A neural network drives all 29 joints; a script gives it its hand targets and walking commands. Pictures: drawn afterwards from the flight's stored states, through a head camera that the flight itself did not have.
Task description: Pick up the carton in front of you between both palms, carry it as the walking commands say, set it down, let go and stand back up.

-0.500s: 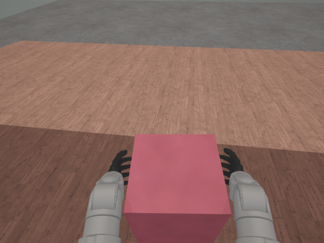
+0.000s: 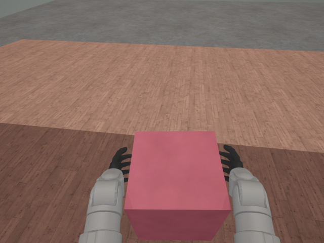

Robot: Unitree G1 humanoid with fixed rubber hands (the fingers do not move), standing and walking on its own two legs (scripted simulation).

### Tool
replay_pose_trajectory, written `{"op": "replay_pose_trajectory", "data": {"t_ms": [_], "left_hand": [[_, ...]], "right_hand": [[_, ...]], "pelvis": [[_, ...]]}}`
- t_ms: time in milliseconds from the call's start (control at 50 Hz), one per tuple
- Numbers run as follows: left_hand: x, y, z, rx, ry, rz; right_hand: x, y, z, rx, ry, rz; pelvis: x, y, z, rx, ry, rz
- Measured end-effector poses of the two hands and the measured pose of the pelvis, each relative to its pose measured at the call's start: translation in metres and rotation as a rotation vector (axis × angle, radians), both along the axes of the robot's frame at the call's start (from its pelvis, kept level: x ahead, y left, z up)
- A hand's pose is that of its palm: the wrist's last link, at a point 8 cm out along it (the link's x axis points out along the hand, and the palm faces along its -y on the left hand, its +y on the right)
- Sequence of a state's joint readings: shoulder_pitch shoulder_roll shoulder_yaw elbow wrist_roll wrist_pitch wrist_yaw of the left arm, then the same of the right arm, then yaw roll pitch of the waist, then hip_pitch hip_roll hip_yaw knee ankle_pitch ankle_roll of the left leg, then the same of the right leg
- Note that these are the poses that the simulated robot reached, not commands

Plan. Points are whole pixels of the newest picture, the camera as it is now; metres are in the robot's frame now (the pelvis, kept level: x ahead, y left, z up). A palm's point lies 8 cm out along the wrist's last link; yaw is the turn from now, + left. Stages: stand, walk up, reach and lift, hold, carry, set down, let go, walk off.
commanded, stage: hold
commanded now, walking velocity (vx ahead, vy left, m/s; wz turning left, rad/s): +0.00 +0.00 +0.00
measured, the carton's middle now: (174, 188) +0.29 +0.00 -0.02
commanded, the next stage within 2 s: carry in 0.18 s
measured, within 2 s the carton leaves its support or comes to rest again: neither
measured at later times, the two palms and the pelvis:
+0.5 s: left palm (121, 152) +0.33 +0.14 +0.08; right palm (238, 152) +0.33 -0.16 +0.09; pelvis +0.06 -0.01 -0.02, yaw -1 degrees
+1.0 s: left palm (147, 108) +0.55 +0.09 +0.07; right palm (233, 107) +0.55 -0.21 +0.07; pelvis +0.32 -0.05 -0.03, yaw +2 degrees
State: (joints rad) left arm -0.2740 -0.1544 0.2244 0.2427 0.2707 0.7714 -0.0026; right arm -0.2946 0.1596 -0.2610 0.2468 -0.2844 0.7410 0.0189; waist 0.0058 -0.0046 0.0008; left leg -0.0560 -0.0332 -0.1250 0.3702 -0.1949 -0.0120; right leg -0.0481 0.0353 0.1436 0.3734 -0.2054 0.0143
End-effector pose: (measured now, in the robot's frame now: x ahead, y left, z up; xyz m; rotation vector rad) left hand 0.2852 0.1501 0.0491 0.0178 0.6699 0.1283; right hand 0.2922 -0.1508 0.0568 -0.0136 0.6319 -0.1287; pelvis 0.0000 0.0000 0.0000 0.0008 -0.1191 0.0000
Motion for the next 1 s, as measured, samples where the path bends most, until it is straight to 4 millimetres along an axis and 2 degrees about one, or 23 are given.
{"op": "replay_pose_trajectory", "data": {"t_ms": [200,300,420,500,560,640,720,800,880,960,1000], "left_hand": [[0.000,-0.002,-0.003,0.008,0.004,-0.008],[0.003,0.000,0.003,0.002,-0.020,0.006],[0.025,0.000,0.020,-0.026,-0.094,0.023],[0.047,-0.011,0.031,-0.037,-0.118,0.019],[0.069,-0.019,0.035,-0.040,-0.116,0.013],[0.092,-0.013,0.025,-0.075,-0.066,0.054],[0.114,-0.009,0.015,-0.071,0.000,0.070],[0.158,-0.024,0.026,-0.074,0.012,0.022],[0.207,-0.046,0.028,-0.078,-0.019,-0.014],[0.247,-0.057,0.021,-0.069,-0.079,0.027],[0.261,-0.057,0.017,-0.063,-0.054,0.059]], "right_hand": [[0.000,-0.002,-0.002,-0.010,0.005,0.002],[0.005,0.000,0.004,-0.002,-0.019,0.003],[0.024,0.000,0.020,0.021,-0.094,-0.018],[0.042,-0.010,0.032,0.035,-0.120,-0.046],[0.060,-0.018,0.033,0.051,-0.116,-0.063],[0.091,-0.012,0.028,0.050,-0.066,-0.049],[0.119,-0.008,0.020,0.066,-0.001,-0.057],[0.144,-0.023,0.022,0.083,0.011,-0.109],[0.182,-0.043,0.024,0.083,-0.023,-0.144],[0.236,-0.055,0.016,0.098,-0.080,-0.099],[0.262,-0.055,0.014,0.100,-0.052,-0.067]], "pelvis": [[0.003,-0.002,0.001,-0.001,0.001,0.003],[0.009,-0.002,-0.001,-0.005,0.072,0.002],[0.030,0.000,-0.011,-0.003,0.135,-0.022],[0.062,-0.006,-0.016,-0.003,0.160,-0.026],[0.088,-0.011,-0.021,-0.013,0.189,0.002],[0.125,-0.013,-0.023,0.011,0.215,0.046],[0.165,-0.009,-0.018,0.019,0.226,-0.037],[0.201,-0.013,-0.009,-0.016,0.226,-0.047],[0.244,-0.026,-0.013,-0.031,0.202,-0.014],[0.296,-0.046,-0.035,-0.014,0.152,0.018],[0.316,-0.054,-0.034,-0.015,0.148,0.033]]}}
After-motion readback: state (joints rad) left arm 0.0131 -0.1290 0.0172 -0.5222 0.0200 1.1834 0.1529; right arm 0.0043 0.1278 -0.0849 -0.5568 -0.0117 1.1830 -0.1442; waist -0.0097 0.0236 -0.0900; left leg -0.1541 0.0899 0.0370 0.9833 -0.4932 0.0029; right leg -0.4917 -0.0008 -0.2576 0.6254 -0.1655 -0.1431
